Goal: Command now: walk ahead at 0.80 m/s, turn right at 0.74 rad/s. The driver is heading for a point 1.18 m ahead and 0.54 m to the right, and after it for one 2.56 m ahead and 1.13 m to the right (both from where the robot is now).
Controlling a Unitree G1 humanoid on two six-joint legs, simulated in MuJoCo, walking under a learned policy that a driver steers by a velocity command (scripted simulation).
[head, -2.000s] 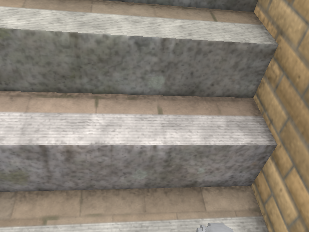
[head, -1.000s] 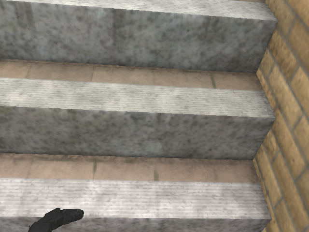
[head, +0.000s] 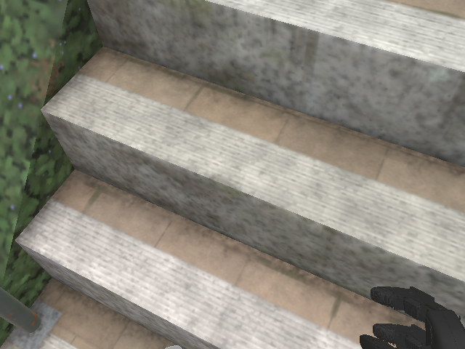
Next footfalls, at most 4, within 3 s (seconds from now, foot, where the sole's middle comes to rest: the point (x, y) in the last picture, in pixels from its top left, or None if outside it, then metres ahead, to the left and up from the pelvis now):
0.46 right None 0.22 -0.12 -0.43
1.02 left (284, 190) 0.54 -0.02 -0.21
1.60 right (263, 341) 0.33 0.01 -0.43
2.00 left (266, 167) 0.59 0.01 -0.21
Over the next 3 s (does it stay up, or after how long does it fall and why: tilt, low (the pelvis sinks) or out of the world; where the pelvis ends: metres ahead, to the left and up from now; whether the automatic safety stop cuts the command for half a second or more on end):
stays up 0.93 -0.11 0.82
